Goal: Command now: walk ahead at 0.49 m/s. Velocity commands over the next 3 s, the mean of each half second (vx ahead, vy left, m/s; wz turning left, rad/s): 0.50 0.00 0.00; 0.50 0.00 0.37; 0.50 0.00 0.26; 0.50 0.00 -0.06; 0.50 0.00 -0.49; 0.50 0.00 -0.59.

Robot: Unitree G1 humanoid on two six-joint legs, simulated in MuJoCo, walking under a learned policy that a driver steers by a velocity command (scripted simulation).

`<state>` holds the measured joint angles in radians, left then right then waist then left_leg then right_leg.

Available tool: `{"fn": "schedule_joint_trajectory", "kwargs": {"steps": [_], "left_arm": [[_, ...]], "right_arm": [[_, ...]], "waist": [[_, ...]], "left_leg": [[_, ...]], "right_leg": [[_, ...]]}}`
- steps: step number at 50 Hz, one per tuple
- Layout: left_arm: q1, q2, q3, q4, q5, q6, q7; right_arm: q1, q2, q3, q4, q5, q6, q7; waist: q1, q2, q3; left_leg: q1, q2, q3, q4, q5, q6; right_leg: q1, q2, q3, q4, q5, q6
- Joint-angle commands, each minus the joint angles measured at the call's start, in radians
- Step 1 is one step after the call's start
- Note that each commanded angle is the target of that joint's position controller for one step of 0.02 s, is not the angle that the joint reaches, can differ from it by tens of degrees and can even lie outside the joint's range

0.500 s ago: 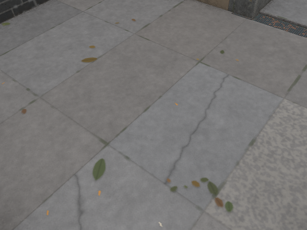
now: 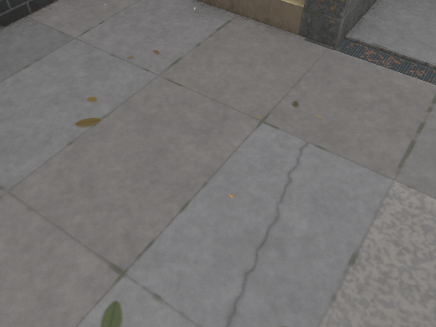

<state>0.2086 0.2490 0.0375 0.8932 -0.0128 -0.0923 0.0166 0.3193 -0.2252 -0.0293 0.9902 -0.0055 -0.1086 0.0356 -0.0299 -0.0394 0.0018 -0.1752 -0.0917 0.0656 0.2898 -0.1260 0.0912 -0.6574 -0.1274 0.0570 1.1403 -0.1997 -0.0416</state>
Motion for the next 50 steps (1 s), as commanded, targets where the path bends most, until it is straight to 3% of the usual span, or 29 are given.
{"fn": "schedule_joint_trajectory", "kwargs": {"steps": [1,5,10,12,13,14,15,16,17,18,19,20,22,23,25,28,32,38,39,41,42,43,44,45,46,47,48,49,50], "left_arm": [[0.036,0.045,0.013,-0.042,0.013,0.004,0.007],[-0.126,0.029,0.007,-0.085,0.004,-0.008,-0.006],[-0.250,0.042,0.002,-0.134,-0.009,-0.017,-0.036],[-0.232,0.063,0.009,-0.141,-0.010,-0.025,-0.047],[-0.183,0.080,0.017,-0.132,-0.009,-0.030,-0.049],[-0.068,0.112,0.037,-0.099,-0.007,-0.032,-0.046],[0.130,0.178,0.065,-0.044,-0.003,-0.035,-0.039],[0.281,0.289,0.093,-0.016,0.014,-0.028,-0.036],[0.312,0.240,0.077,-0.007,0.012,-0.025,-0.040],[0.235,0.170,0.055,-0.019,0.007,-0.028,-0.041],[0.132,0.133,0.041,-0.044,0.005,-0.026,-0.040],[0.057,0.102,0.030,-0.056,0.010,-0.025,-0.046],[0.017,0.063,0.019,-0.049,0.018,-0.029,-0.054],[0.033,0.068,0.021,-0.036,0.018,-0.031,-0.055],[0.066,0.097,0.030,-0.013,0.020,-0.035,-0.046],[0.113,0.111,0.035,0.013,0.026,-0.030,-0.027],[0.131,0.120,0.034,0.027,0.025,-0.027,-0.010],[0.195,0.131,0.041,0.068,0.012,-0.003,0.002],[0.189,0.138,0.044,0.067,0.010,0.005,0.004],[0.155,0.159,0.050,0.052,0.010,0.015,0.012],[0.143,0.175,0.054,0.044,0.009,0.021,0.017],[0.118,0.184,0.056,0.033,0.008,0.029,0.021],[0.112,0.177,0.048,0.013,0.013,0.023,0.024],[0.180,0.073,0.015,-0.026,0.042,-0.001,0.008],[0.185,0.057,0.000,-0.047,0.017,-0.047,-0.011],[0.062,0.128,0.019,-0.078,-0.022,-0.078,-0.020],[0.002,0.126,0.017,-0.100,-0.028,-0.088,-0.019],[-0.012,0.122,0.022,-0.094,-0.010,-0.086,-0.010],[-0.008,0.131,0.031,-0.095,0.008,-0.072,-0.007]], "right_arm": [[-0.039,-0.131,-0.020,-0.054,0.001,-0.018,-0.020],[0.041,-0.159,-0.025,-0.038,0.017,-0.005,-0.035],[0.114,-0.170,-0.032,-0.005,0.027,0.016,-0.038],[0.106,-0.181,-0.038,-0.003,0.027,0.026,-0.040],[0.089,-0.189,-0.040,-0.006,0.027,0.032,-0.041],[0.068,-0.181,-0.036,-0.012,0.023,0.037,-0.041],[0.059,-0.145,-0.021,-0.028,0.010,0.038,-0.040],[0.153,-0.040,0.011,-0.046,0.005,0.020,-0.032],[0.166,-0.037,0.017,-0.037,0.017,-0.008,-0.028],[0.080,-0.147,-0.012,-0.058,0.044,-0.024,-0.024],[0.007,-0.163,-0.016,-0.082,0.049,-0.028,-0.026],[-0.031,-0.152,-0.020,-0.087,0.035,-0.023,-0.032],[-0.005,-0.113,-0.025,-0.080,0.023,0.007,-0.037],[0.013,-0.091,-0.023,-0.073,0.022,0.018,-0.038],[-0.008,-0.086,-0.027,-0.082,0.022,0.031,-0.041],[-0.106,-0.082,-0.032,-0.114,0.023,0.036,-0.039],[-0.218,-0.069,-0.029,-0.151,0.027,0.032,-0.025],[-0.359,-0.049,-0.018,-0.232,0.027,0.030,0.010],[-0.368,-0.051,-0.019,-0.246,0.027,0.029,0.018],[-0.336,-0.077,-0.031,-0.256,0.026,0.031,0.029],[-0.275,-0.100,-0.045,-0.250,0.025,0.035,0.030],[-0.138,-0.139,-0.070,-0.218,0.028,0.037,0.028],[0.031,-0.215,-0.106,-0.176,0.026,0.043,0.016],[0.117,-0.318,-0.129,-0.171,0.030,0.048,-0.003],[0.119,-0.302,-0.114,-0.188,0.024,0.039,0.000],[0.104,-0.233,-0.099,-0.183,0.015,0.035,-0.005],[0.029,-0.185,-0.086,-0.193,0.020,0.030,-0.007],[-0.055,-0.151,-0.074,-0.215,0.022,0.028,-0.005],[-0.096,-0.116,-0.063,-0.229,0.021,0.030,-0.007]], "waist": [[0.047,0.079,0.056],[-0.011,0.078,0.055],[-0.048,0.091,0.083],[-0.024,0.103,0.071],[0.009,0.114,0.045],[0.072,0.110,-0.020],[0.149,0.070,-0.153],[0.146,-0.149,-0.313],[0.146,-0.239,-0.386],[0.134,-0.158,-0.257],[0.104,-0.092,-0.161],[0.074,-0.022,-0.095],[0.020,-0.045,-0.048],[0.011,-0.045,-0.039],[0.002,-0.029,-0.013],[0.027,-0.014,0.015],[0.060,-0.019,0.048],[0.104,-0.001,0.102],[0.099,-0.006,0.102],[0.064,-0.042,0.059],[0.028,-0.068,0.009],[-0.051,-0.064,-0.064],[-0.128,-0.007,-0.155],[-0.080,0.239,-0.265],[-0.059,0.263,-0.408],[-0.094,0.175,-0.319],[-0.064,0.109,-0.191],[-0.013,0.023,-0.115],[0.024,0.023,-0.078]], "left_leg": [[-0.105,0.279,-0.209,-0.207,0.066,0.171],[-0.014,0.265,-0.163,-0.191,0.083,0.128],[0.142,0.324,-0.177,-0.122,0.056,0.114],[0.188,0.349,-0.191,-0.069,0.100,0.098],[0.192,0.346,-0.184,-0.013,0.203,0.086],[0.177,0.304,-0.147,0.124,0.371,0.064],[0.059,0.242,-0.093,0.374,0.387,0.031],[-0.354,0.091,-0.006,0.791,0.066,-0.048],[-0.534,0.031,-0.143,0.979,-0.423,-0.048],[-0.620,0.097,-0.192,1.060,-0.375,-0.024],[-0.614,0.156,-0.158,1.035,-0.277,-0.013],[-0.571,0.193,-0.140,0.974,-0.199,-0.017],[-0.459,0.233,-0.138,0.881,-0.118,-0.026],[-0.440,0.233,-0.128,0.863,-0.100,-0.033],[-0.486,0.236,-0.124,0.813,-0.041,-0.047],[-0.579,0.231,-0.147,0.680,0.090,-0.060],[-0.554,0.190,-0.135,0.477,0.244,-0.049],[-0.614,0.173,-0.076,0.342,0.172,-0.017],[-0.607,0.166,-0.056,0.333,0.125,-0.007],[-0.480,0.116,0.013,0.329,0.027,0.023],[-0.374,0.074,0.049,0.341,-0.021,0.041],[-0.189,0.030,0.066,0.305,-0.009,0.068],[0.105,0.060,-0.046,0.265,0.036,0.118],[0.461,0.309,-0.490,0.236,0.024,0.261],[0.614,0.454,-0.930,0.042,-0.080,0.385],[0.550,0.407,-0.802,0.009,-0.093,0.303],[0.395,0.364,-0.638,0.004,-0.033,0.253],[0.224,0.316,-0.522,-0.013,0.051,0.220],[0.112,0.284,-0.462,-0.048,0.101,0.209]], "right_leg": [[-0.025,-0.042,0.001,-0.138,0.156,0.028],[0.001,0.001,-0.035,-0.426,0.304,0.036],[0.003,0.031,-0.043,-0.580,0.223,0.019],[0.054,0.046,-0.050,-0.622,0.142,-0.009],[0.134,0.069,-0.070,-0.641,0.111,-0.025],[0.289,0.103,-0.098,-0.663,0.099,-0.049],[0.567,0.052,-0.038,-0.640,0.124,-0.095],[0.992,-0.206,0.365,-0.670,0.030,-0.240],[1.070,-0.286,0.680,-0.828,-0.060,-0.291],[0.963,-0.253,0.570,-0.840,-0.079,-0.237],[0.814,-0.219,0.418,-0.855,-0.002,-0.204],[0.676,-0.175,0.313,-0.894,0.077,-0.189],[0.531,-0.107,0.189,-0.959,0.143,-0.166],[0.503,-0.094,0.153,-0.977,0.188,-0.173],[0.502,-0.091,0.092,-0.999,0.277,-0.182],[0.549,-0.097,0.023,-1.016,0.319,-0.167],[0.568,-0.084,-0.079,-1.044,0.279,-0.130],[0.765,-0.147,-0.157,-0.980,0.363,-0.110],[0.788,-0.157,-0.168,-0.949,0.425,-0.103],[0.796,-0.154,-0.211,-0.839,0.729,-0.081],[0.788,-0.148,-0.227,-0.738,0.907,-0.070],[0.742,-0.123,-0.250,-0.554,0.991,-0.048],[0.553,-0.078,-0.255,-0.295,0.822,-0.009],[0.153,0.075,-0.234,0.089,0.069,0.049],[-0.062,0.196,-0.017,0.292,-0.396,0.053],[-0.148,0.126,0.067,0.317,-0.318,0.023],[-0.162,0.079,0.045,0.244,-0.217,0.005],[-0.104,0.037,0.032,0.156,-0.149,0.009],[-0.037,0.013,0.034,0.087,-0.112,0.018]]}}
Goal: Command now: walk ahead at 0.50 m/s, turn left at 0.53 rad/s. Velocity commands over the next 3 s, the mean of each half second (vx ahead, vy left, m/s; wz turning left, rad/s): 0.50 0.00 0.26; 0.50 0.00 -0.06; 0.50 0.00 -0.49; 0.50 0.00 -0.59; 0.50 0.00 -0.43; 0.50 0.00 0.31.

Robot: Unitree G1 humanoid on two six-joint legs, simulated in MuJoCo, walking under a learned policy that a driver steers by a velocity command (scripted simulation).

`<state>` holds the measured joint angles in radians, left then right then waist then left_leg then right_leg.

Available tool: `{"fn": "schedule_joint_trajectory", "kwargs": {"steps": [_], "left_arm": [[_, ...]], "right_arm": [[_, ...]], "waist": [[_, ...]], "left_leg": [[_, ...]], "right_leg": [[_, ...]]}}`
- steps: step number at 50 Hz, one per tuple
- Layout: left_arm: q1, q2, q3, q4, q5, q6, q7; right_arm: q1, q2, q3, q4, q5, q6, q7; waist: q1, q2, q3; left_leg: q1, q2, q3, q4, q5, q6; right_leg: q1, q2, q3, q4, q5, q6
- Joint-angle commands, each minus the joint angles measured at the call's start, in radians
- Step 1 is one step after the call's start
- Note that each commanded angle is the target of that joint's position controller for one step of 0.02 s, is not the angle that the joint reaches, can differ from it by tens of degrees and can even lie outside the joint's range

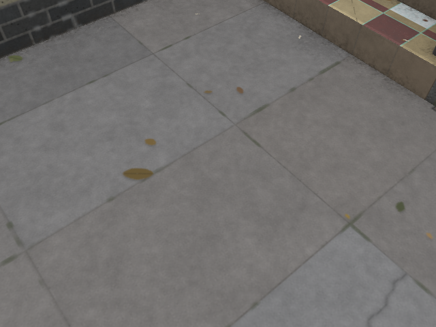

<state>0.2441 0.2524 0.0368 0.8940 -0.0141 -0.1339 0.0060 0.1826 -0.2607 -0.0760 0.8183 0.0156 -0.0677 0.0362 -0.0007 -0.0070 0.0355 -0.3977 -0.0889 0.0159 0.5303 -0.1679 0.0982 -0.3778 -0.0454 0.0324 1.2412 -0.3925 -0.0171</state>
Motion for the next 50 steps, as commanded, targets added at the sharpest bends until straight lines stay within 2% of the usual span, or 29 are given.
{"fn": "schedule_joint_trajectory", "kwargs": {"steps": [1,3,6,9,11,13,17,18,19,20,21,22,23,24,25,26,28,30,33,36,40,43,44,45,46,47,48,49,50], "left_arm": [[-0.028,0.121,0.034,-0.103,0.016,-0.015,0.002],[-0.016,0.095,0.033,-0.111,0.027,0.006,0.002],[-0.117,0.080,0.028,-0.141,0.031,0.015,0.008],[-0.219,0.050,0.018,-0.155,0.018,0.012,-0.005],[-0.277,0.052,0.016,-0.171,0.008,0.009,-0.014],[-0.313,0.076,0.021,-0.186,0.003,0.005,-0.022],[-0.283,0.116,0.031,-0.191,0.012,-0.005,-0.038],[-0.229,0.130,0.039,-0.178,0.012,-0.006,-0.038],[-0.109,0.156,0.054,-0.142,0.014,-0.005,-0.035],[0.055,0.202,0.066,-0.111,0.026,-0.007,-0.033],[0.193,0.283,0.092,-0.085,0.032,0.001,-0.033],[0.212,0.203,0.071,-0.061,0.009,0.006,-0.041],[0.131,0.148,0.053,-0.077,-0.001,0.008,-0.039],[0.042,0.128,0.043,-0.100,0.005,0.016,-0.036],[-0.006,0.110,0.034,-0.105,0.013,0.020,-0.039],[-0.026,0.097,0.029,-0.107,0.021,0.016,-0.038],[-0.020,0.103,0.028,-0.096,0.021,0.013,-0.039],[0.004,0.132,0.036,-0.081,0.017,0.010,-0.033],[0.042,0.153,0.042,-0.061,0.011,0.020,-0.020],[0.089,0.159,0.041,-0.038,0.001,0.028,-0.013],[0.169,0.161,0.041,0.001,-0.007,0.043,-0.011],[0.175,0.178,0.048,0.013,-0.011,0.061,-0.002],[0.162,0.191,0.053,0.011,-0.011,0.066,0.001],[0.135,0.198,0.054,0.004,-0.012,0.069,0.002],[0.124,0.175,0.045,-0.005,-0.005,0.069,0.001],[0.114,0.116,0.023,-0.040,0.019,0.065,0.001],[0.274,-0.003,-0.009,-0.040,-0.002,0.046,-0.006],[0.216,0.120,0.020,-0.025,-0.028,0.038,-0.005],[0.117,0.168,0.037,-0.057,-0.038,0.037,-0.002]], "right_arm": [[0.031,-0.074,-0.013,-0.065,-0.004,-0.009,-0.011],[0.046,-0.103,-0.020,-0.066,0.000,-0.011,-0.022],[0.113,-0.128,-0.026,-0.046,0.000,-0.013,-0.043],[0.165,-0.115,-0.021,-0.028,0.002,-0.009,-0.052],[0.198,-0.125,-0.022,-0.009,0.001,-0.012,-0.050],[0.215,-0.125,-0.022,0.007,0.002,-0.013,-0.050],[0.219,-0.146,-0.029,0.023,0.004,-0.001,-0.058],[0.205,-0.153,-0.031,0.020,0.002,0.003,-0.057],[0.186,-0.146,-0.025,0.012,-0.002,0.008,-0.055],[0.160,-0.120,-0.010,-0.013,-0.015,0.010,-0.051],[0.302,-0.029,0.016,-0.008,-0.005,-0.004,-0.043],[0.307,-0.055,0.018,0.004,0.007,-0.019,-0.041],[0.212,-0.140,-0.002,-0.017,0.025,-0.028,-0.039],[0.137,-0.143,-0.002,-0.036,0.024,-0.030,-0.040],[0.098,-0.129,-0.004,-0.044,0.008,-0.029,-0.041],[0.100,-0.119,-0.009,-0.046,-0.006,-0.024,-0.041],[0.135,-0.076,-0.003,-0.035,-0.006,-0.012,-0.041],[0.102,-0.064,0.000,-0.048,-0.011,-0.007,-0.044],[-0.001,-0.055,0.005,-0.078,-0.016,-0.010,-0.044],[-0.102,-0.036,0.014,-0.103,-0.010,-0.018,-0.035],[-0.229,-0.041,0.019,-0.148,0.000,-0.027,-0.016],[-0.242,-0.069,0.012,-0.169,0.002,-0.044,-0.001],[-0.208,-0.086,0.006,-0.162,0.001,-0.049,-0.001],[-0.124,-0.111,-0.008,-0.140,-0.002,-0.053,-0.004],[0.031,-0.162,-0.032,-0.095,-0.008,-0.055,-0.014],[0.222,-0.241,-0.052,-0.069,-0.025,-0.053,-0.027],[0.259,-0.288,-0.060,-0.043,-0.024,-0.042,-0.021],[0.252,-0.182,-0.037,-0.053,-0.020,-0.037,-0.023],[0.178,-0.140,-0.022,-0.060,-0.014,-0.039,-0.027]], "waist": [[0.019,0.013,-0.098],[0.034,0.032,-0.081],[-0.001,0.052,-0.042],[-0.055,0.083,-0.023],[-0.082,0.099,-0.002],[-0.090,0.099,0.016],[-0.054,0.099,0.010],[-0.021,0.107,-0.026],[0.040,0.096,-0.103],[0.114,0.041,-0.240],[0.095,-0.202,-0.398],[0.100,-0.275,-0.406],[0.097,-0.172,-0.240],[0.072,-0.073,-0.140],[0.048,-0.026,-0.062],[0.019,-0.042,-0.045],[-0.004,-0.072,-0.048],[-0.004,-0.069,-0.036],[0.020,-0.049,-0.023],[0.055,-0.053,-0.007],[0.096,-0.052,0.031],[0.066,-0.066,0.031],[0.041,-0.078,0.012],[-0.014,-0.082,-0.035],[-0.083,-0.065,-0.144],[-0.152,0.048,-0.314],[-0.079,0.324,-0.455],[-0.118,0.207,-0.393],[-0.111,0.155,-0.237]], "left_leg": [[0.269,0.261,-0.387,-0.313,0.163,0.201],[0.202,0.243,-0.322,-0.337,0.244,0.206],[0.175,0.209,-0.239,-0.357,0.304,0.179],[0.173,0.168,-0.178,-0.346,0.228,0.123],[0.192,0.197,-0.209,-0.356,0.154,0.118],[0.277,0.239,-0.245,-0.332,0.148,0.117],[0.453,0.306,-0.283,-0.222,0.353,0.090],[0.457,0.294,-0.273,-0.157,0.510,0.079],[0.436,0.246,-0.240,-0.022,0.643,0.061],[0.298,0.191,-0.202,0.220,0.530,0.037],[-0.093,0.025,-0.115,0.610,0.103,-0.048],[-0.271,0.003,-0.185,0.740,-0.397,-0.045],[-0.345,0.068,-0.197,0.800,-0.343,-0.033],[-0.330,0.126,-0.149,0.767,-0.247,-0.033],[-0.309,0.158,-0.123,0.698,-0.186,-0.039],[-0.265,0.191,-0.118,0.640,-0.148,-0.042],[-0.211,0.205,-0.096,0.580,-0.115,-0.055],[-0.246,0.217,-0.080,0.504,-0.056,-0.076],[-0.286,0.219,-0.066,0.326,0.102,-0.095],[-0.240,0.191,-0.040,0.148,0.241,-0.096],[-0.245,0.163,-0.032,0.034,0.243,-0.087],[-0.206,0.142,-0.047,-0.036,0.147,-0.063],[-0.139,0.128,-0.039,-0.051,0.116,-0.055],[-0.003,0.103,-0.018,-0.083,0.111,-0.038],[0.240,0.120,-0.026,-0.070,0.138,-0.006],[0.558,0.321,-0.229,-0.030,0.163,0.059],[0.860,0.538,-0.642,-0.117,0.006,0.201],[0.782,0.506,-0.675,-0.191,-0.163,0.170],[0.639,0.471,-0.521,-0.221,-0.163,0.122]], "right_leg": [[-0.265,-0.081,0.061,-0.057,0.099,0.004],[-0.242,-0.081,0.038,-0.140,0.135,0.034],[-0.261,-0.064,0.008,-0.353,0.307,0.064],[-0.185,-0.023,-0.016,-0.606,0.524,0.049],[-0.157,-0.007,-0.019,-0.673,0.584,0.036],[-0.192,-0.008,0.000,-0.715,0.549,0.015],[-0.202,0.002,0.003,-0.768,0.365,-0.044],[-0.111,0.030,-0.023,-0.780,0.334,-0.062],[0.058,0.050,-0.041,-0.799,0.360,-0.091],[0.329,-0.061,0.069,-0.764,0.393,-0.151],[0.740,-0.287,0.465,-0.787,0.267,-0.308],[0.783,-0.348,0.702,-0.925,0.128,-0.321],[0.649,-0.316,0.595,-0.946,0.053,-0.267],[0.492,-0.278,0.462,-0.971,0.103,-0.233],[0.362,-0.237,0.377,-1.010,0.181,-0.224],[0.290,-0.206,0.323,-1.031,0.242,-0.209],[0.228,-0.170,0.244,-1.070,0.336,-0.214],[0.219,-0.168,0.191,-1.097,0.426,-0.228],[0.245,-0.149,0.121,-1.112,0.497,-0.212],[0.252,-0.120,0.061,-1.113,0.480,-0.183],[0.337,-0.161,0.085,-1.077,0.448,-0.182],[0.406,-0.201,0.138,-1.005,0.499,-0.167],[0.407,-0.203,0.148,-0.969,0.553,-0.159],[0.386,-0.179,0.133,-0.883,0.675,-0.142],[0.308,-0.120,0.097,-0.711,0.715,-0.112],[0.096,-0.037,0.044,-0.392,0.438,-0.070],[-0.268,0.096,0.022,-0.082,-0.187,-0.020],[-0.361,0.043,0.115,0.030,-0.190,-0.021],[-0.405,0.002,0.095,0.042,-0.094,-0.027]]}}
Over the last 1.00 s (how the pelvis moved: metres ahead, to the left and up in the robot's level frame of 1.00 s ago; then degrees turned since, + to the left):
0.55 0.00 -0.02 15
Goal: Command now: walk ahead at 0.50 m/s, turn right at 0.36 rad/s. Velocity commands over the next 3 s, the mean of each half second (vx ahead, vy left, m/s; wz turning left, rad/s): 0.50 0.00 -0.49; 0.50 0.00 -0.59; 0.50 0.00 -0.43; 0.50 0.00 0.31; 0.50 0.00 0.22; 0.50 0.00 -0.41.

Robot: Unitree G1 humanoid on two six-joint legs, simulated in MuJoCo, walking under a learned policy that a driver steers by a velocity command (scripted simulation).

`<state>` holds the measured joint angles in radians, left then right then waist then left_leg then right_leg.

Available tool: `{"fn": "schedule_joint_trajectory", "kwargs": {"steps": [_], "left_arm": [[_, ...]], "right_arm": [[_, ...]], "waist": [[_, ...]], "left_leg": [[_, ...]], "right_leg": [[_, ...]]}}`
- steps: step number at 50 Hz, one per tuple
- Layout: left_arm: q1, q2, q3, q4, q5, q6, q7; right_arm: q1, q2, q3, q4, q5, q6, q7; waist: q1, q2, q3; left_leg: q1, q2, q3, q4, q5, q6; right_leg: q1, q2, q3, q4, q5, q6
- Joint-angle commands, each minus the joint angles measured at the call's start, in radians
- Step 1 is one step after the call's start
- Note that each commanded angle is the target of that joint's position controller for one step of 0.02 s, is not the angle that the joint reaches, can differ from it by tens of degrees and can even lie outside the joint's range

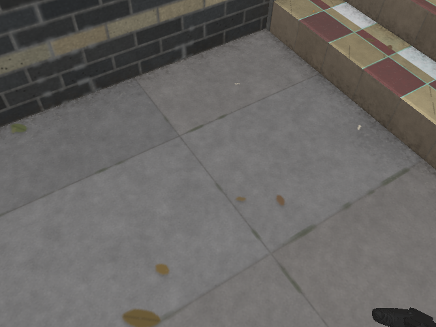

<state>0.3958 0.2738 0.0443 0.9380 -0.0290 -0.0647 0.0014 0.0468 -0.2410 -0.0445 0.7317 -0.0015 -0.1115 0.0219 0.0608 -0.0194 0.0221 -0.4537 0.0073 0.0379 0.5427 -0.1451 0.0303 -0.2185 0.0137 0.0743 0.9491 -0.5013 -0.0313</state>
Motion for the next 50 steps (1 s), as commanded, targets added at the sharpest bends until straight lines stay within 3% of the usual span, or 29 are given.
{"fn": "schedule_joint_trajectory", "kwargs": {"steps": [1,2,4,7,13,16,19,21,22,23,24,25,26,27,28,29,30,33,35,39,43,46,47,48,49,50], "left_arm": [[-0.077,0.133,0.031,-0.109,-0.016,-0.026,0.008],[-0.086,0.119,0.036,-0.112,-0.002,-0.018,0.010],[-0.049,0.076,0.038,-0.108,-0.005,0.008,0.006],[-0.084,0.050,0.040,-0.138,0.000,0.033,0.006],[-0.246,0.031,0.031,-0.201,0.009,0.025,-0.024],[-0.347,0.025,0.023,-0.250,0.010,0.025,-0.042],[-0.389,0.041,0.027,-0.293,0.008,0.028,-0.058],[-0.338,0.073,0.044,-0.301,0.009,0.033,-0.061],[-0.242,0.104,0.062,-0.283,0.006,0.035,-0.060],[-0.077,0.159,0.096,-0.239,0.004,0.036,-0.050],[0.066,0.263,0.132,-0.208,0.003,0.045,-0.026],[0.010,0.350,0.134,-0.228,0.002,0.030,-0.028],[0.044,0.252,0.107,-0.247,0.008,0.016,-0.036],[0.004,0.202,0.092,-0.240,0.015,0.003,-0.038],[-0.062,0.169,0.082,-0.252,0.010,-0.002,-0.037],[-0.131,0.134,0.070,-0.268,0.014,-0.001,-0.033],[-0.165,0.115,0.062,-0.287,0.026,-0.001,-0.028],[-0.150,0.142,0.068,-0.289,0.019,-0.008,-0.013],[-0.114,0.163,0.074,-0.280,0.016,-0.008,0.001],[-0.060,0.165,0.076,-0.262,0.008,0.001,0.014],[-0.010,0.160,0.077,-0.239,0.001,0.010,0.018],[-0.024,0.168,0.080,-0.239,0.005,0.023,0.028],[-0.039,0.154,0.076,-0.244,0.007,0.027,0.029],[-0.048,0.114,0.060,-0.255,0.013,0.026,0.025],[-0.039,0.063,0.039,-0.278,0.035,0.023,0.024],[0.119,0.026,0.027,-0.302,-0.007,0.012,0.022]], "right_arm": [[0.234,-0.136,-0.043,0.022,0.001,0.003,-0.012],[0.185,-0.110,-0.036,0.024,-0.003,0.001,-0.009],[0.140,-0.089,-0.034,0.036,-0.011,-0.010,-0.006],[0.143,-0.118,-0.047,0.062,-0.013,-0.020,-0.013],[0.184,-0.166,-0.060,0.097,-0.011,-0.003,-0.035],[0.233,-0.191,-0.068,0.117,0.002,0.013,-0.039],[0.253,-0.214,-0.077,0.132,0.018,0.036,-0.039],[0.230,-0.243,-0.085,0.126,0.026,0.049,-0.043],[0.216,-0.253,-0.087,0.122,0.030,0.058,-0.045],[0.204,-0.244,-0.081,0.117,0.032,0.063,-0.047],[0.225,-0.191,-0.061,0.094,0.003,0.054,-0.047],[0.308,-0.050,-0.016,0.038,-0.022,0.019,-0.031],[0.176,-0.147,-0.032,0.026,0.025,-0.020,-0.017],[0.104,-0.175,-0.040,0.002,0.053,-0.037,-0.013],[0.104,-0.163,-0.037,0.012,0.035,-0.044,-0.020],[0.112,-0.171,-0.045,0.026,0.009,-0.039,-0.027],[0.134,-0.176,-0.051,0.029,0.003,-0.026,-0.026],[0.127,-0.142,-0.048,0.016,-0.012,0.006,-0.027],[0.051,-0.123,-0.041,-0.011,-0.016,0.011,-0.029],[-0.086,-0.097,-0.026,-0.053,-0.003,0.002,-0.014],[-0.147,-0.128,-0.031,-0.086,0.009,-0.013,0.003],[-0.097,-0.157,-0.043,-0.083,0.010,-0.029,0.009],[-0.024,-0.171,-0.053,-0.063,0.008,-0.034,0.005],[0.087,-0.205,-0.068,-0.045,-0.007,-0.041,-0.001],[0.251,-0.264,-0.082,-0.031,-0.015,-0.038,-0.011],[0.306,-0.319,-0.095,0.009,-0.017,-0.023,-0.003]], "waist": [[-0.137,0.104,-0.143],[-0.108,0.111,-0.088],[-0.060,0.137,-0.049],[-0.044,0.099,-0.011],[-0.088,0.065,0.033],[-0.127,0.054,0.065],[-0.125,0.068,0.072],[-0.078,0.105,0.017],[-0.019,0.112,-0.040],[0.068,0.087,-0.125],[0.108,-0.061,-0.215],[-0.028,-0.268,-0.315],[0.062,-0.124,-0.363],[0.055,-0.088,-0.221],[0.009,-0.008,-0.154],[-0.033,0.004,-0.105],[-0.064,-0.017,-0.095],[-0.083,-0.009,-0.073],[-0.062,-0.014,-0.045],[-0.008,-0.060,-0.019],[0.012,-0.074,-0.009],[-0.025,-0.108,-0.019],[-0.065,-0.110,-0.048],[-0.117,-0.089,-0.142],[-0.174,0.036,-0.289],[-0.086,0.411,-0.375]], "left_leg": [[0.550,0.335,-0.434,-0.270,-0.112,0.167],[0.442,0.305,-0.351,-0.308,-0.053,0.160],[0.323,0.262,-0.225,-0.374,0.015,0.149],[0.288,0.267,-0.109,-0.412,0.134,0.163],[0.343,0.245,0.074,-0.424,0.198,0.137],[0.428,0.273,0.112,-0.405,0.206,0.129],[0.528,0.302,0.141,-0.334,0.323,0.107],[0.554,0.301,0.173,-0.200,0.647,0.083],[0.542,0.285,0.193,-0.056,0.790,0.068],[0.457,0.242,0.219,0.164,0.781,0.034],[0.185,0.190,0.223,0.494,0.401,-0.019],[-0.232,-0.027,0.057,0.800,-0.453,-0.070],[-0.340,-0.009,-0.122,0.872,-0.436,-0.045],[-0.408,0.034,-0.112,0.838,-0.336,-0.017],[-0.353,0.080,-0.116,0.752,-0.249,-0.007],[-0.276,0.109,-0.114,0.668,-0.202,-0.013],[-0.207,0.126,-0.122,0.627,-0.168,-0.019],[-0.167,0.110,-0.098,0.502,-0.098,-0.062],[-0.192,0.090,-0.091,0.365,0.011,-0.087],[-0.119,0.029,-0.086,0.079,0.226,-0.090],[-0.085,0.004,-0.113,-0.035,0.219,-0.069],[-0.012,-0.007,-0.118,-0.081,0.090,-0.036],[0.090,-0.015,-0.096,-0.120,0.090,-0.014],[0.292,0.044,-0.134,-0.102,0.096,0.029],[0.567,0.219,-0.314,-0.081,0.054,0.083],[0.836,0.414,-0.805,-0.195,-0.193,0.236]], "right_leg": [[-0.527,-0.100,0.033,0.305,0.100,-0.008],[-0.490,-0.125,0.032,0.263,0.157,-0.002],[-0.402,-0.154,0.031,0.225,0.211,0.003],[-0.449,-0.165,0.035,0.178,0.293,0.017],[-0.469,-0.148,-0.023,-0.124,0.545,0.019],[-0.488,-0.138,-0.069,-0.227,0.530,0.002],[-0.485,-0.113,-0.113,-0.282,0.418,-0.033],[-0.363,-0.049,-0.173,-0.290,0.314,-0.071],[-0.234,-0.001,-0.203,-0.309,0.289,-0.097],[0.007,0.050,-0.207,-0.379,0.354,-0.135],[0.309,-0.099,0.047,-0.408,0.378,-0.200],[0.587,-0.322,0.634,-0.551,0.199,-0.394],[0.603,-0.350,0.727,-0.670,0.137,-0.380],[0.506,-0.324,0.579,-0.670,0.223,-0.331],[0.358,-0.277,0.455,-0.661,0.321,-0.293],[0.221,-0.236,0.354,-0.670,0.422,-0.266],[0.138,-0.212,0.310,-0.692,0.484,-0.259],[0.036,-0.179,0.235,-0.728,0.606,-0.267],[0.016,-0.156,0.199,-0.735,0.620,-0.252],[-0.012,-0.108,0.172,-0.718,0.485,-0.195],[0.062,-0.146,0.262,-0.647,0.422,-0.178],[0.124,-0.171,0.341,-0.556,0.450,-0.155],[0.118,-0.144,0.334,-0.496,0.500,-0.136],[0.063,-0.090,0.292,-0.344,0.524,-0.105],[-0.094,-0.011,0.191,-0.057,0.314,-0.064],[-0.458,0.083,0.102,0.238,-0.117,-0.010]]}}
Over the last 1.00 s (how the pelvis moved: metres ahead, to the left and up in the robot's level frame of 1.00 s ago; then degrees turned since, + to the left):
0.56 0.03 0.00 3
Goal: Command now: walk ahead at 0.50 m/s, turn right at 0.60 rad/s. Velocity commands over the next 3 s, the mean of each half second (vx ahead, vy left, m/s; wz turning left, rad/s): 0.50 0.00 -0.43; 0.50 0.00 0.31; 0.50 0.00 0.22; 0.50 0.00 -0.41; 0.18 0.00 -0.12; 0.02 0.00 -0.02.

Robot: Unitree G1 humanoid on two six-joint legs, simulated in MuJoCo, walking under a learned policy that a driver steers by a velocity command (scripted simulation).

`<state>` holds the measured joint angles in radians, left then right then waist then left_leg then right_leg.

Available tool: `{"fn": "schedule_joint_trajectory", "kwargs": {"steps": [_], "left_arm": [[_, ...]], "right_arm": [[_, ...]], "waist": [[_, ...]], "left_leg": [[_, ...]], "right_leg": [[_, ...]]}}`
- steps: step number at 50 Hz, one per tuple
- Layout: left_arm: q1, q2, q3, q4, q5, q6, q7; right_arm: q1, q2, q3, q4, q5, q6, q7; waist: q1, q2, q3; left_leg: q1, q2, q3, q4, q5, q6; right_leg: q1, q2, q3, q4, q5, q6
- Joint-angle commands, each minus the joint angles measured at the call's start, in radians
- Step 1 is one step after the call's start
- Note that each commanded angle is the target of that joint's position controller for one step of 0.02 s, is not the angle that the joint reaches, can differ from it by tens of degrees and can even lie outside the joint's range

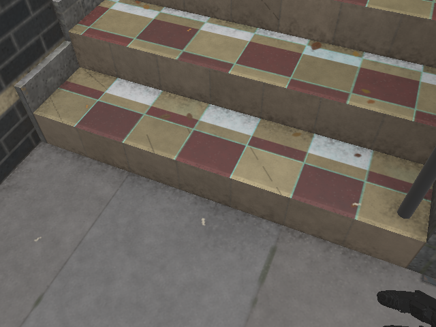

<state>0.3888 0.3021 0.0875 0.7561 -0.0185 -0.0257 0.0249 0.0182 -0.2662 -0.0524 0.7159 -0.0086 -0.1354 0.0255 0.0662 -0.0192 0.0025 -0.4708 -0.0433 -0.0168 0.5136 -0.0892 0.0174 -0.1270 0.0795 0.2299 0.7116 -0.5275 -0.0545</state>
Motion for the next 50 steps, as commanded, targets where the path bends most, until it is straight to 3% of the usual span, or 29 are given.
{"fn": "schedule_joint_trajectory", "kwargs": {"steps": [1,2,3,4,6,9,12,16,19,21,22,23,24,25,26,27,28,29,34,35,36,39,42,43,44,46,48,49,50], "left_arm": [[0.099,0.111,0.000,-0.083,-0.027,-0.026,0.002],[-0.015,0.159,0.014,-0.096,-0.018,-0.021,-0.001],[-0.072,0.141,0.013,-0.111,-0.008,-0.016,-0.003],[-0.107,0.127,0.016,-0.124,0.001,-0.016,-0.008],[-0.087,0.101,0.016,-0.129,-0.007,-0.005,-0.021],[-0.110,0.070,0.011,-0.150,-0.004,0.013,-0.021],[-0.171,0.051,-0.005,-0.182,0.006,0.010,-0.022],[-0.294,0.019,-0.028,-0.213,0.001,-0.011,-0.046],[-0.351,0.039,-0.028,-0.243,-0.008,-0.021,-0.063],[-0.305,0.082,-0.015,-0.237,0.007,-0.027,-0.065],[-0.199,0.112,0.000,-0.202,0.021,-0.023,-0.058],[-0.049,0.167,0.026,-0.156,0.022,-0.014,-0.045],[0.106,0.264,0.047,-0.136,0.038,-0.006,-0.023],[0.103,0.298,0.041,-0.135,0.052,-0.016,-0.026],[0.077,0.211,0.017,-0.142,0.046,-0.031,-0.034],[0.008,0.190,0.008,-0.136,0.035,-0.038,-0.030],[-0.044,0.148,-0.005,-0.127,0.038,-0.042,-0.028],[-0.082,0.136,-0.008,-0.122,0.040,-0.049,-0.027],[-0.140,0.123,-0.005,-0.072,0.045,-0.085,-0.018],[-0.139,0.115,-0.008,-0.063,0.050,-0.089,-0.018],[-0.116,0.113,-0.010,-0.042,0.038,-0.092,-0.012],[-0.078,0.118,-0.020,-0.014,0.040,-0.082,0.016],[-0.070,0.168,-0.003,0.004,0.037,-0.077,0.006],[-0.058,0.176,0.000,0.011,0.032,-0.079,0.000],[-0.056,0.176,0.001,0.024,0.013,-0.074,0.002],[-0.096,0.192,0.002,0.012,0.018,-0.049,0.015],[-0.146,0.204,0.007,-0.009,-0.001,-0.037,0.016],[-0.141,0.199,0.012,-0.014,-0.018,-0.044,0.005],[-0.072,0.094,-0.021,-0.031,0.045,-0.056,-0.003]], "right_arm": [[0.299,-0.186,-0.064,-0.002,0.013,0.006,-0.004],[0.257,-0.132,-0.049,-0.012,0.015,0.015,-0.010],[0.216,-0.124,-0.041,-0.014,0.000,0.021,-0.011],[0.187,-0.107,-0.036,-0.005,-0.005,0.025,-0.012],[0.171,-0.108,-0.035,0.006,-0.016,0.013,-0.013],[0.166,-0.133,-0.044,0.029,-0.002,0.003,-0.012],[0.174,-0.158,-0.048,0.049,-0.005,0.009,-0.015],[0.228,-0.200,-0.052,0.084,0.020,0.025,-0.009],[0.275,-0.230,-0.056,0.114,0.036,0.041,-0.003],[0.255,-0.251,-0.060,0.119,0.042,0.057,-0.007],[0.245,-0.256,-0.057,0.124,0.041,0.062,-0.007],[0.257,-0.225,-0.041,0.125,0.034,0.059,-0.009],[0.252,-0.145,-0.007,0.082,0.002,0.046,-0.004],[0.304,-0.079,0.016,0.073,0.016,0.021,0.006],[0.224,-0.184,-0.008,0.074,0.059,0.015,0.012],[0.168,-0.191,-0.007,0.054,0.060,0.016,0.012],[0.150,-0.182,-0.005,0.061,0.039,0.023,0.003],[0.151,-0.179,-0.009,0.063,0.023,0.034,-0.003],[0.202,-0.110,-0.009,0.068,0.026,0.084,-0.015],[0.187,-0.115,-0.015,0.056,0.028,0.083,-0.018],[0.172,-0.107,-0.016,0.046,0.023,0.081,-0.015],[0.025,-0.083,-0.004,-0.012,0.008,0.080,0.011],[-0.024,-0.066,0.000,-0.042,0.024,0.064,0.028],[-0.036,-0.069,-0.002,-0.064,0.018,0.070,0.031],[-0.032,-0.077,-0.003,-0.079,0.013,0.074,0.034],[-0.003,-0.103,-0.014,-0.092,0.014,0.090,0.044],[0.194,-0.142,-0.042,-0.051,0.012,0.103,0.040],[0.344,-0.171,-0.064,-0.012,0.012,0.104,0.020],[0.402,-0.289,-0.089,0.018,0.025,0.107,-0.003]], "waist": [[-0.122,0.258,-0.263],[-0.148,0.155,-0.144],[-0.131,0.077,-0.083],[-0.114,0.073,-0.029],[-0.082,0.130,-0.017],[-0.069,0.111,0.004],[-0.086,0.086,0.009],[-0.136,0.064,0.036],[-0.141,0.079,0.058],[-0.090,0.107,0.031],[-0.021,0.105,-0.033],[0.053,0.088,-0.121],[0.101,-0.074,-0.257],[0.034,-0.255,-0.380],[0.072,-0.123,-0.297],[0.046,-0.097,-0.171],[0.020,-0.035,-0.107],[-0.009,-0.044,-0.056],[-0.085,-0.073,-0.008],[-0.079,-0.086,0.011],[-0.073,-0.099,0.024],[-0.024,-0.054,0.058],[-0.005,-0.055,0.072],[-0.002,-0.057,0.067],[-0.014,-0.069,0.062],[-0.050,-0.098,0.017],[-0.158,-0.110,-0.080],[-0.234,-0.056,-0.150],[-0.185,0.205,-0.166]], "left_leg": [[0.793,0.451,-0.759,-0.213,-0.440,0.220],[0.668,0.410,-0.579,-0.220,-0.399,0.174],[0.539,0.373,-0.461,-0.238,-0.269,0.161],[0.449,0.338,-0.371,-0.260,-0.165,0.160],[0.361,0.297,-0.239,-0.307,-0.043,0.155],[0.345,0.303,-0.118,-0.344,0.102,0.172],[0.362,0.285,-0.021,-0.353,0.187,0.178],[0.386,0.272,0.057,-0.358,0.169,0.164],[0.471,0.313,0.050,-0.323,0.193,0.157],[0.501,0.315,0.063,-0.230,0.406,0.134],[0.477,0.283,0.106,-0.092,0.551,0.108],[0.372,0.237,0.143,0.107,0.561,0.075],[0.053,0.155,0.159,0.474,0.182,0.023],[-0.191,0.015,0.014,0.737,-0.530,0.001],[-0.288,0.065,-0.086,0.819,-0.513,0.007],[-0.317,0.108,-0.062,0.780,-0.399,0.017],[-0.282,0.145,-0.046,0.724,-0.317,0.013],[-0.239,0.168,-0.065,0.675,-0.244,0.007],[-0.208,0.166,-0.093,0.611,-0.041,-0.043],[-0.213,0.158,-0.086,0.570,0.000,-0.053],[-0.238,0.161,-0.076,0.521,0.047,-0.058],[-0.219,0.130,-0.041,0.328,0.162,-0.055],[-0.182,0.118,0.011,0.200,0.197,-0.037],[-0.172,0.104,0.023,0.189,0.176,-0.014],[-0.199,0.109,0.017,0.176,0.110,0.007],[-0.108,0.062,0.078,0.184,-0.058,0.046],[0.124,-0.017,0.127,0.127,-0.106,0.106],[0.347,-0.034,0.098,0.006,0.004,0.140],[0.602,0.153,-0.195,0.003,0.241,0.174]], "right_leg": [[-0.652,-0.066,-0.023,0.594,-0.032,0.028],[-0.671,-0.098,-0.054,0.612,0.067,0.033],[-0.627,-0.129,-0.079,0.590,0.134,0.039],[-0.608,-0.156,-0.080,0.543,0.175,0.040],[-0.531,-0.187,-0.098,0.496,0.223,0.041],[-0.560,-0.204,-0.124,0.424,0.259,0.059],[-0.554,-0.210,-0.143,0.262,0.357,0.071],[-0.469,-0.172,-0.214,0.001,0.467,0.055],[-0.454,-0.150,-0.239,-0.095,0.406,0.025],[-0.358,-0.113,-0.271,-0.153,0.358,-0.009],[-0.184,-0.075,-0.298,-0.215,0.380,-0.030],[0.061,-0.068,-0.285,-0.216,0.406,-0.056],[0.410,-0.303,0.019,-0.197,0.435,-0.144],[0.515,-0.509,0.480,-0.343,0.379,-0.288],[0.448,-0.484,0.409,-0.384,0.332,-0.252],[0.314,-0.459,0.229,-0.405,0.388,-0.216],[0.203,-0.410,0.117,-0.427,0.440,-0.183],[0.108,-0.382,0.049,-0.469,0.482,-0.160],[-0.030,-0.328,-0.199,-0.588,0.575,-0.129],[-0.044,-0.311,-0.245,-0.597,0.569,-0.121],[-0.017,-0.310,-0.262,-0.598,0.562,-0.122],[0.009,-0.318,-0.326,-0.615,0.531,-0.096],[0.058,-0.321,-0.390,-0.587,0.582,-0.076],[0.090,-0.344,-0.378,-0.561,0.625,-0.080],[0.158,-0.378,-0.370,-0.526,0.676,-0.076],[0.190,-0.373,-0.413,-0.398,0.989,-0.051],[0.152,-0.351,-0.440,-0.128,1.313,-0.022],[0.051,-0.306,-0.439,0.083,1.163,0.016],[-0.277,-0.212,-0.426,0.413,0.345,0.060]]}}
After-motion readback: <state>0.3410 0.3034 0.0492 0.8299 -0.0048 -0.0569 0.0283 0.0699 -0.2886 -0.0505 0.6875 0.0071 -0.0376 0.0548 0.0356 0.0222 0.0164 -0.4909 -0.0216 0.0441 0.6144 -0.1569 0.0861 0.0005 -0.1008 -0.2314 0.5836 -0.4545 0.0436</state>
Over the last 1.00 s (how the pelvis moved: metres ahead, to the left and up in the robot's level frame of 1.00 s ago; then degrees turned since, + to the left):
0.53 -0.14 -0.01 -34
